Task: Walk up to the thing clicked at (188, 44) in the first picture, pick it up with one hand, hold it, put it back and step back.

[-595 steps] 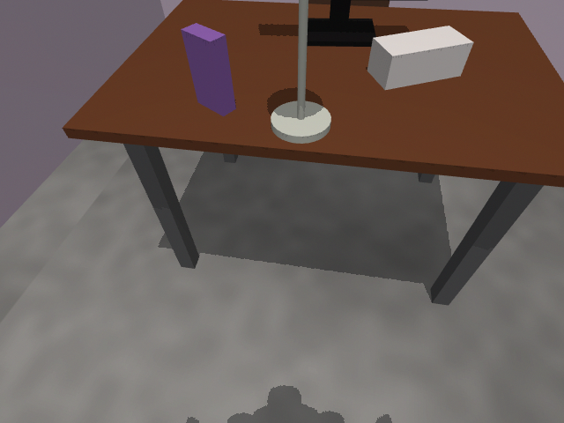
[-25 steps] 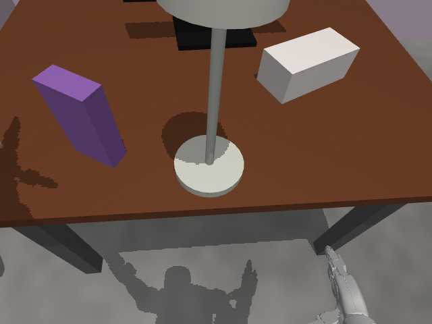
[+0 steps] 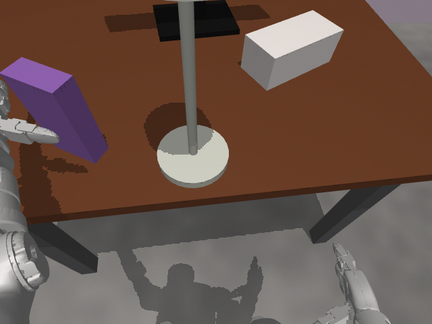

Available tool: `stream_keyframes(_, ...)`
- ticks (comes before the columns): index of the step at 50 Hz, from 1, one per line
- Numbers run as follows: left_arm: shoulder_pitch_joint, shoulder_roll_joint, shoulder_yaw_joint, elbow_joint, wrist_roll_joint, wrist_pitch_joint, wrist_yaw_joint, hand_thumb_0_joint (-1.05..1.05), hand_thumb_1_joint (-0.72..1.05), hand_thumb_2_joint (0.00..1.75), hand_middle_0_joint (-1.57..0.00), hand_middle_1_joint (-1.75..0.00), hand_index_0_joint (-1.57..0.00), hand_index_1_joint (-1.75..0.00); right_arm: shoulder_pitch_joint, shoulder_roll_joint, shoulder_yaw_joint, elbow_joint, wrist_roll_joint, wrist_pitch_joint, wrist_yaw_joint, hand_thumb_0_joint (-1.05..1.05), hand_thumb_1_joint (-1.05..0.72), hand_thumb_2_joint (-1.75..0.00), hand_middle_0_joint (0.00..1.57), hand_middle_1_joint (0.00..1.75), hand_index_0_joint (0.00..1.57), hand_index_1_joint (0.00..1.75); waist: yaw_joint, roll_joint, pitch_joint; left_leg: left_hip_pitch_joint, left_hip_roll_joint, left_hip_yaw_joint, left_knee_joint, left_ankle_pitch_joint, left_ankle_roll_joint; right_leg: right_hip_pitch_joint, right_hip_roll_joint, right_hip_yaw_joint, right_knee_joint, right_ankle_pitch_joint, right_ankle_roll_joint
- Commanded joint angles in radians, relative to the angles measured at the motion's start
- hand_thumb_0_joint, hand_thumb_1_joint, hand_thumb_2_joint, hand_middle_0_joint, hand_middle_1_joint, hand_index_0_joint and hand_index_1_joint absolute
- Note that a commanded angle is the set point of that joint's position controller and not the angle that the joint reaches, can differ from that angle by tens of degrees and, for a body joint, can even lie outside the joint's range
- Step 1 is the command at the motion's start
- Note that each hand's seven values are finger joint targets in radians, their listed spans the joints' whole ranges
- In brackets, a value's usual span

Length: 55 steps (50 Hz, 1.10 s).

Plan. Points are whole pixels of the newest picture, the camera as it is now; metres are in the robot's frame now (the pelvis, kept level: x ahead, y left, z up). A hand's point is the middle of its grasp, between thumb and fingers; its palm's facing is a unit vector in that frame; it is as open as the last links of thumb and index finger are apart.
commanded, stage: close in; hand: left
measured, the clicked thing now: (62, 116) +0.49 +0.24 +0.10
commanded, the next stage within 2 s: rest palm in 0.72 s
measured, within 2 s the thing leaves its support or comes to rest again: neither
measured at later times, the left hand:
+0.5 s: hand (51, 107) +0.48 +0.25 +0.13, palm faces +0.24 -0.97 +0.01, open 17.7 cm
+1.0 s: hand (51, 101) +0.50 +0.25 +0.12, palm faces +0.25 -0.97 +0.01, open 17.7 cm
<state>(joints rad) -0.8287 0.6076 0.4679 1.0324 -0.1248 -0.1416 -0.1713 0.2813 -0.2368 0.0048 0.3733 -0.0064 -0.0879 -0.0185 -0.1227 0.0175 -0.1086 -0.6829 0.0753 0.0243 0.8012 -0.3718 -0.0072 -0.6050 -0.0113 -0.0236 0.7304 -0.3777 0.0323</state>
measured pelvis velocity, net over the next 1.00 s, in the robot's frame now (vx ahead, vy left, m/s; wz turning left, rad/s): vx -0.01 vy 0.00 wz -0.01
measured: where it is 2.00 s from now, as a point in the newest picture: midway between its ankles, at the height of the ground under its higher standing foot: outside the picture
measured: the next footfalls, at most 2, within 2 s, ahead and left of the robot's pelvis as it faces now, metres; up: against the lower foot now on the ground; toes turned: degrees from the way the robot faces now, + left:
none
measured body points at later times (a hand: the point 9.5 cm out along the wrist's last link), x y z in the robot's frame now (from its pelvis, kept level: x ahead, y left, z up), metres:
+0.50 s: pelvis -0.01 +0.00 -0.01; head +0.07 +0.02 +0.44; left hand +0.46 +0.30 +0.13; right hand +0.14 -0.26 -0.05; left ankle +0.00 +0.12 -0.71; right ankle -0.02 -0.14 -0.71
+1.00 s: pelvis -0.01 +0.00 -0.01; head +0.09 +0.02 +0.43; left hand +0.48 +0.30 +0.12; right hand +0.14 -0.26 -0.05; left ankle +0.00 +0.12 -0.71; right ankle -0.02 -0.14 -0.71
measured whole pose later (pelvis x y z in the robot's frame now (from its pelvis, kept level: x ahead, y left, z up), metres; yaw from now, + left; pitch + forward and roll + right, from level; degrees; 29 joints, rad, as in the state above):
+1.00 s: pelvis -0.01 +0.00 -0.01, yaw -1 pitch +16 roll -2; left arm -0.91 0.58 0.46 1.07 -0.09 -0.17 -0.09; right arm 0.34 -0.24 -0.02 0.21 -0.02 -0.04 0.00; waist -0.16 0.01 -0.10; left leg -0.77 0.08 0.03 0.89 -0.40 0.00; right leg -0.70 -0.01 -0.01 0.82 -0.40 0.04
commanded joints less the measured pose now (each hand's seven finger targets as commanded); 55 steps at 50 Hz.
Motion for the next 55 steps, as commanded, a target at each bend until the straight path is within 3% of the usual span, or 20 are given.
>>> stream_keyframes(1, -0.436, 0.263, 0.009, -0.216, -0.017, -0.068, 0.0, 0.0, -0.61, 0.06, -0.05, -0.06, -0.06, -0.06, 0.054, -0.142, -0.077, -0.178, 0.016, -0.05, -0.01, 0.0, 0.53, -0.05, 0.05, 0.05, 0.05, 0.05, -0.012, 0.076, -0.369, 0.295, -0.036, -0.011, -0.048, 0.321, 0.027, 0.069, 0.028, -0.006, -0.057, 0.309, -0.024)
stream_keyframes(3, -0.438, 0.215, -0.019, -0.209, -0.019, -0.063, 0.001, 0.0, -0.61, 0.05, -0.05, -0.06, -0.06, -0.05, 0.034, -0.135, -0.067, -0.232, 0.016, -0.052, -0.004, 0.0, 0.53, -0.05, 0.05, 0.05, 0.05, 0.05, -0.015, 0.09, -0.378, 0.32, -0.035, -0.016, -0.044, 0.323, 0.023, 0.047, 0.029, -0.011, -0.052, 0.3, -0.026)
stream_keyframes(8, -0.478, 0.245, -0.01, -0.308, -0.012, -0.065, 0.022, 0.0, -0.61, 0.04, -0.06, -0.05, -0.06, -0.05, 0.056, -0.14, -0.071, -0.275, 0.014, -0.043, 0.0, 0.0, 0.52, -0.05, 0.05, 0.05, 0.05, 0.05, -0.005, 0.12, -0.457, 0.363, -0.031, -0.02, -0.019, 0.42, 0.023, 0.079, 0.026, -0.011, -0.028, 0.377, -0.027)
stream_keyframes(12, -0.447, 0.202, -0.022, -0.282, -0.008, -0.061, 0.043, 0.0, -0.61, 0.03, -0.07, -0.05, -0.07, -0.06, 0.033, -0.137, -0.074, -0.284, 0.009, -0.037, 0.003, 0.0, 0.52, -0.05, 0.05, 0.05, 0.05, 0.05, 0.002, 0.131, -0.429, 0.356, -0.027, -0.024, -0.02, 0.412, 0.018, 0.051, 0.029, -0.013, -0.024, 0.348, -0.032)
stream_keyframes(15, -0.458, 0.241, 0.008, -0.312, -0.005, -0.069, 0.06, 0.0, -0.61, 0.02, -0.06, -0.04, -0.07, -0.05, 0.051, -0.147, -0.094, -0.294, 0.007, -0.03, 0.004, 0.0, 0.52, -0.05, 0.05, 0.05, 0.05, 0.05, 0.01, 0.127, -0.451, 0.337, -0.03, -0.02, -0.014, 0.412, 0.02, 0.089, 0.027, -0.01, -0.018, 0.366, -0.031)
stream_keyframes(18, -0.415, 0.145, -0.035, -0.25, -0.002, -0.067, 0.064, 0.0, -0.61, 0.01, -0.06, -0.04, -0.07, -0.04, 0.057, -0.127, -0.084, -0.302, 0.005, -0.025, 0.009, 0.0, 0.52, -0.05, 0.05, 0.05, 0.05, 0.05, -0.002, 0.089, -0.41, 0.298, -0.029, -0.021, -0.018, 0.39, 0.023, 0.08, 0.03, -0.009, -0.01, 0.357, -0.031)
stream_keyframes(21, -0.431, 0.14, -0.041, -0.236, 0.002, -0.067, 0.07, 0.0, -0.61, 0.0, -0.07, -0.04, -0.08, -0.04, 0.06, -0.144, -0.106, -0.323, 0.004, -0.023, 0.006, 0.0, 0.52, -0.05, 0.05, 0.05, 0.05, 0.05, -0.016, 0.073, -0.422, 0.308, -0.027, -0.02, -0.015, 0.373, 0.026, 0.06, 0.031, -0.008, -0.013, 0.344, -0.03)
stream_keyframes(23, -0.409, 0.11, -0.053, -0.193, 0.004, -0.067, 0.068, 0.0, -0.61, 0.0, -0.07, -0.03, -0.08, -0.04, 0.057, -0.124, -0.086, -0.311, 0.002, -0.02, 0.012, 0.0, 0.51, -0.05, 0.05, 0.05, 0.05, 0.05, -0.014, 0.064, -0.392, 0.287, -0.028, -0.02, -0.016, 0.352, 0.026, 0.036, 0.032, -0.008, -0.009, 0.323, -0.031)
stream_keyframes(24, -0.442, 0.131, -0.047, -0.249, 0.0, -0.075, 0.067, 0.0, -0.61, 0.0, -0.07, -0.03, -0.08, -0.04, 0.058, -0.124, -0.086, -0.313, 0.003, -0.022, 0.012, 0.0, 0.52, -0.05, 0.05, 0.05, 0.05, 0.05, -0.002, 0.103, -0.409, 0.299, -0.027, -0.021, -0.015, 0.357, 0.021, 0.039, 0.032, -0.01, -0.005, 0.316, -0.034)
stream_keyframes(25, -0.448, 0.159, -0.035, -0.248, 0.001, -0.075, 0.069, 0.0, -0.61, 0.0, -0.08, -0.03, -0.08, -0.04, 0.065, -0.164, -0.125, -0.338, 0.002, -0.019, 0.006, 0.0, 0.52, -0.05, 0.05, 0.05, 0.05, 0.05, -0.014, 0.093, -0.452, 0.324, -0.027, -0.019, -0.012, 0.36, 0.022, 0.05, 0.032, -0.008, -0.006, 0.325, -0.032)
stream_keyframes(27, -0.443, 0.145, -0.042, -0.236, 0.008, -0.073, 0.069, 0.0, -0.61, 0.0, -0.07, -0.03, -0.08, -0.03, 0.089, -0.139, -0.101, -0.326, 0.001, -0.017, 0.012, 0.0, 0.51, -0.05, 0.05, 0.05, 0.05, 0.05, -0.014, 0.09, -0.419, 0.313, -0.024, -0.023, -0.016, 0.367, 0.02, 0.036, 0.034, -0.012, -0.003, 0.324, -0.034)
stream_keyframes(29, -0.466, 0.198, -0.009, -0.247, 0.006, -0.081, 0.073, 0.0, -0.61, 0.0, -0.08, -0.04, -0.08, -0.04, 0.079, -0.15, -0.113, -0.325, 0.002, -0.013, 0.009, 0.0, 0.52, -0.05, 0.05, 0.05, 0.05, 0.05, -0.014, 0.085, -0.407, 0.293, -0.028, -0.021, -0.017, 0.334, 0.02, 0.034, 0.033, -0.01, -0.005, 0.304, -0.032)
stream_keyframes(32, -0.513, 0.17, -0.031, -0.257, 0.01, -0.09, 0.077, 0.0, -0.61, 0.0, -0.08, -0.03, -0.09, -0.03, 0.059, -0.135, -0.1, -0.328, -0.004, -0.015, 0.01, 0.0, 0.51, -0.05, 0.05, 0.05, 0.05, 0.05, -0.02, 0.115, -0.406, 0.307, -0.024, -0.031, -0.023, 0.292, 0.014, -0.002, 0.035, -0.013, -0.006, 0.256, -0.037)
stream_keyframes(39, -0.572, 0.196, -0.036, -0.241, 0.02, -0.105, 0.069, 0.0, -0.61, 0.0, -0.08, -0.03, -0.08, -0.04, 0.054, -0.137, -0.093, -0.319, -0.009, -0.015, 0.004, 0.0, 0.52, -0.05, 0.05, 0.05, 0.05, 0.05, -0.029, 0.149, -0.453, 0.329, -0.024, -0.027, 0.0, 0.33, 0.014, -0.01, 0.034, -0.007, 0.009, 0.285, -0.037)
stream_keyframes(40, -0.551, 0.215, -0.025, -0.218, 0.023, -0.103, 0.071, 0.0, -0.61, 0.0, -0.08, -0.02, -0.08, -0.03, 0.051, -0.131, -0.08, -0.339, -0.007, -0.014, 0.004, 0.0, 0.51, -0.06, 0.05, 0.05, 0.05, 0.05, -0.026, 0.121, -0.454, 0.306, -0.026, -0.024, 0.002, 0.327, 0.019, 0.013, 0.033, -0.006, 0.009, 0.293, -0.035)
stream_keyframes(42, -0.464, 0.241, 0.011, -0.118, 0.028, -0.093, 0.075, 0.0, -0.61, 0.0, -0.11, 0.0, -0.09, -0.01, 0.06, -0.161, -0.115, -0.333, -0.007, -0.008, 0.002, 0.0, 0.52, -0.06, 0.05, 0.05, 0.05, 0.05, -0.022, 0.086, -0.423, 0.259, -0.029, -0.021, 0.001, 0.309, 0.02, 0.029, 0.034, -0.004, 0.009, 0.292, -0.033)
stream_keyframes(44, -0.548, 0.277, 0.019, -0.22, 0.026, -0.108, 0.078, 0.0, -0.61, 0.0, -0.11, 0.0, -0.08, -0.02, 0.051, -0.154, -0.098, -0.342, -0.011, -0.003, 0.007, 0.0, 0.52, -0.06, 0.05, 0.05, 0.05, 0.05, -0.016, 0.134, -0.461, 0.278, -0.029, -0.022, 0.004, 0.322, 0.018, 0.024, 0.032, -0.003, 0.009, 0.292, -0.036)
stream_keyframes(49, -0.545, 0.229, -0.006, -0.174, 0.032, -0.092, 0.082, 0.0, -0.61, 0.0, -0.1, 0.0, -0.08, -0.02, 0.043, -0.146, -0.099, -0.343, -0.008, 0.0, 0.01, 0.0, 0.52, -0.06, 0.05, 0.05, 0.05, 0.05, -0.037, 0.123, -0.471, 0.31, -0.016, -0.033, 0.018, 0.424, 0.016, 0.005, 0.039, -0.01, 0.023, 0.353, -0.038)
stream_keyframes(51, -0.573, 0.253, -0.004, -0.192, 0.04, -0.101, 0.077, 0.0, -0.61, 0.0, -0.26, -0.11, -0.24, -0.12, 0.049, -0.124, -0.069, -0.334, -0.011, 0.004, 0.014, 0.0, 0.52, -0.05, 0.05, 0.05, 0.05, 0.05, -0.033, 0.128, -0.479, 0.291, -0.018, -0.031, 0.017, 0.404, 0.019, 0.014, 0.038, -0.008, 0.022, 0.346, -0.038)
stream_keyframes(55, -0.581, 0.282, 0.011, -0.142, 0.05, -0.102, 0.08, 0.0, -0.61, 0.05, -0.38, -0.21, -0.38, -0.21, 0.075, -0.152, -0.087, -0.355, -0.014, 0.011, 0.015, 0.0, 0.52, -0.05, 0.05, 0.05, 0.05, 0.05, -0.048, 0.127, -0.461, 0.284, -0.017, -0.033, 0.012, 0.37, 0.016, -0.013, 0.04, -0.01, 0.02, 0.313, -0.04)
